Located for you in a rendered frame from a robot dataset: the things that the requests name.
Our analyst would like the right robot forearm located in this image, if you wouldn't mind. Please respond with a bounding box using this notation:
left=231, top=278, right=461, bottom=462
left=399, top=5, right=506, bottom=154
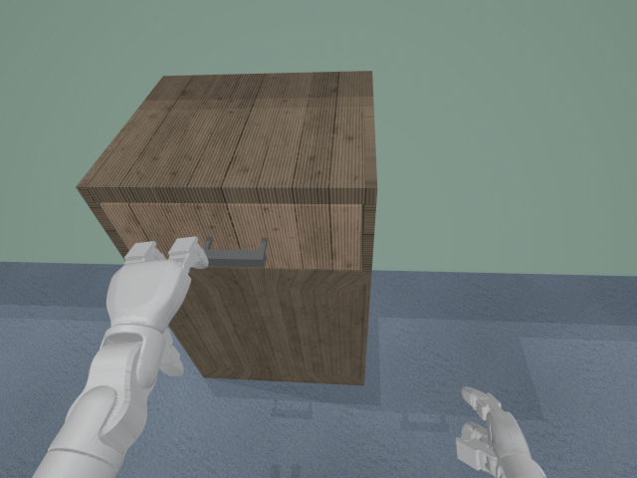
left=496, top=454, right=546, bottom=478

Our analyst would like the left robot forearm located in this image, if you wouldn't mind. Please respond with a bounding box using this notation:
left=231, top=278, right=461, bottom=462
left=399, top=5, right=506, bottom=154
left=32, top=324, right=165, bottom=478

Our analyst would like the drawer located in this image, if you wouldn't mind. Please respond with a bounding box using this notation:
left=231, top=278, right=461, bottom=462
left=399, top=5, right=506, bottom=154
left=100, top=202, right=362, bottom=270

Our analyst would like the right robot hand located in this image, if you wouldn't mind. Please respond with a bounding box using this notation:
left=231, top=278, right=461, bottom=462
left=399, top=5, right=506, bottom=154
left=456, top=386, right=531, bottom=478

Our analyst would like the cabinet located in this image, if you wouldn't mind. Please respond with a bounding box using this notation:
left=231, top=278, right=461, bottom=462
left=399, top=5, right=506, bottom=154
left=76, top=71, right=377, bottom=385

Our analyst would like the left robot hand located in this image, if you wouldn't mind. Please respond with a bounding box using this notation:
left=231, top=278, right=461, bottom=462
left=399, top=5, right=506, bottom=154
left=106, top=236, right=209, bottom=376

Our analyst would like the handle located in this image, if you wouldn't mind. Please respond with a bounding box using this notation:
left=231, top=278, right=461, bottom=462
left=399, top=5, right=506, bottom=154
left=202, top=237, right=268, bottom=268

